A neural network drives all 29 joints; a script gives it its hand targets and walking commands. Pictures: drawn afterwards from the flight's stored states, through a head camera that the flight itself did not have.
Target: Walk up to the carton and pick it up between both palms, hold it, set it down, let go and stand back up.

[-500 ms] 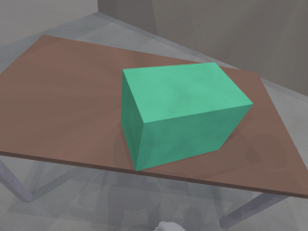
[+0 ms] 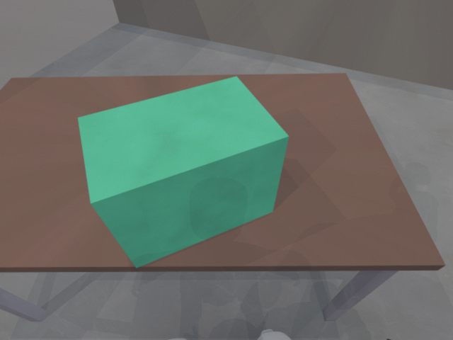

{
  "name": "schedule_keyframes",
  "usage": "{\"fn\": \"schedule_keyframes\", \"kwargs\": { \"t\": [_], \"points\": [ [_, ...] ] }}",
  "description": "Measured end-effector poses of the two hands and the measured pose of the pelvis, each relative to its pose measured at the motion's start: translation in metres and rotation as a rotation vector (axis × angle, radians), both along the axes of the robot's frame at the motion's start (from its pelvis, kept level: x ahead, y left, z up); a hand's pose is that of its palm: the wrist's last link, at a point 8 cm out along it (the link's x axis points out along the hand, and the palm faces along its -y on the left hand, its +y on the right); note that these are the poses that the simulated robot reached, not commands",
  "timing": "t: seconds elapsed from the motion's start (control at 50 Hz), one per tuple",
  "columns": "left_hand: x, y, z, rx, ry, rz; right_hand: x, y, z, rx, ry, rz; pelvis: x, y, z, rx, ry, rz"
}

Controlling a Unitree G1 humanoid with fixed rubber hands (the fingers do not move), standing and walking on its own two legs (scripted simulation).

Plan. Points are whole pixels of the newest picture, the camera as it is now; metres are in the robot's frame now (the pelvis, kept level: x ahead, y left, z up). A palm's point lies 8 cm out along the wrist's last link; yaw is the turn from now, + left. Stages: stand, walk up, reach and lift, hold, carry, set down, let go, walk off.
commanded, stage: walk up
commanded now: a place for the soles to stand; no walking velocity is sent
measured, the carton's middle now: (187, 170) +0.44 +0.09 +0.04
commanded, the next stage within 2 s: none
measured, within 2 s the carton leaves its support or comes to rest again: neither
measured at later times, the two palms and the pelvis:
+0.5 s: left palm out of the picture +0.04 +0.33 -0.11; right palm out of the picture +0.08 -0.31 -0.08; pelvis -0.02 +0.01 +0.00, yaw +0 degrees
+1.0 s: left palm out of the picture +0.00 +0.33 -0.08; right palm out of the picture +0.04 -0.30 -0.10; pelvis -0.05 +0.00 +0.01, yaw +0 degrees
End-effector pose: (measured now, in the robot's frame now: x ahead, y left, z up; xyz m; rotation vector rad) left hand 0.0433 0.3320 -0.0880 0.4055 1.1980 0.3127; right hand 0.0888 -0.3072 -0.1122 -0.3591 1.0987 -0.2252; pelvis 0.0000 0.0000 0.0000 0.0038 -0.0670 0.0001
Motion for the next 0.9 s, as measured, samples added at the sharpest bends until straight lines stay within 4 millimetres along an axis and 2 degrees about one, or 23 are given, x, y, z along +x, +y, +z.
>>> {"fn": "schedule_keyframes", "kwargs": {
  "t": [0.08,0.18,0.3,0.42,0.52,0.6,0.7,0.82,0.9],
  "points": [
    [0.006,0.005,0.016,0.055,-0.017,-0.008,0.003,0.007,-0.012,0.044,0.018,0.004,0.002,0.000,0.001,-0.002,0.020,0.000],
    [0.012,0.014,0.017,0.071,-0.045,-0.016,0.001,0.017,-0.014,0.049,0.038,0.007,0.001,0.009,0.000,-0.010,0.021,0.003],
    [0.013,0.018,0.000,0.018,-0.082,-0.002,0.000,0.021,0.007,0.003,0.031,0.020,-0.004,0.021,0.002,-0.012,0.016,0.015],
    [0.008,0.003,-0.019,-0.046,-0.076,-0.012,-0.006,0.007,0.029,-0.052,0.016,0.010,-0.012,0.016,0.004,-0.018,0.011,0.003],
    [-0.003,-0.004,-0.023,-0.050,-0.068,-0.034,-0.005,0.003,0.029,-0.048,-0.016,0.008,-0.020,0.011,0.001,-0.021,-0.004,-0.004],
    [-0.014,0.010,-0.015,-0.025,-0.073,-0.029,-0.009,0.018,0.022,-0.021,-0.019,0.020,-0.028,0.022,0.001,-0.021,-0.013,0.007],
    [-0.026,0.024,-0.008,-0.003,-0.052,-0.016,-0.025,0.030,0.018,0.008,0.000,0.022,-0.037,0.031,0.005,-0.033,-0.017,0.008],
    [-0.043,0.012,-0.003,-0.017,0.005,-0.009,-0.040,0.018,0.026,0.006,0.032,0.015,-0.044,0.020,0.014,-0.018,0.009,0.003],
    [-0.047,-0.001,-0.003,-0.011,0.005,-0.017,-0.044,0.004,0.020,0.017,0.026,0.008,-0.047,0.006,0.012,-0.006,0.004,-0.004]
  ]
}}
